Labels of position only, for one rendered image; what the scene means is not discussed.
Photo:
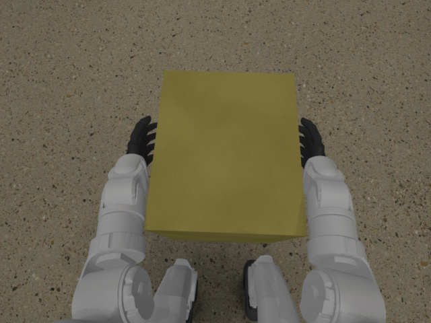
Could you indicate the right robot thigh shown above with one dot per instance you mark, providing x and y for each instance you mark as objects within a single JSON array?
[{"x": 274, "y": 301}]

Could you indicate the carton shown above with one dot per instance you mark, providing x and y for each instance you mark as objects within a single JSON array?
[{"x": 227, "y": 164}]

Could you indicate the left robot thigh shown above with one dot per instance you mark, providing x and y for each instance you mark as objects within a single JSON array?
[{"x": 176, "y": 290}]

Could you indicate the robot thigh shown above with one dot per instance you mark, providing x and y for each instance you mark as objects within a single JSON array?
[
  {"x": 176, "y": 290},
  {"x": 274, "y": 301}
]

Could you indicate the right robot upper arm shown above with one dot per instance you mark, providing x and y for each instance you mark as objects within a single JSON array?
[{"x": 331, "y": 296}]

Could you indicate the robot right forearm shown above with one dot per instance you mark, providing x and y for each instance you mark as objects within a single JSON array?
[{"x": 333, "y": 235}]

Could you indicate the left robot hand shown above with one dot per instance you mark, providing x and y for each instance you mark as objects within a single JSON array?
[{"x": 139, "y": 139}]

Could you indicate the robot left forearm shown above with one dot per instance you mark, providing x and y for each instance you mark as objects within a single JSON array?
[{"x": 119, "y": 238}]

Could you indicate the right robot hand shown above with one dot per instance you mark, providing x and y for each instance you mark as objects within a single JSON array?
[{"x": 312, "y": 141}]

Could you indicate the left robot upper arm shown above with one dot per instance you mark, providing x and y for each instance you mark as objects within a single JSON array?
[{"x": 116, "y": 295}]

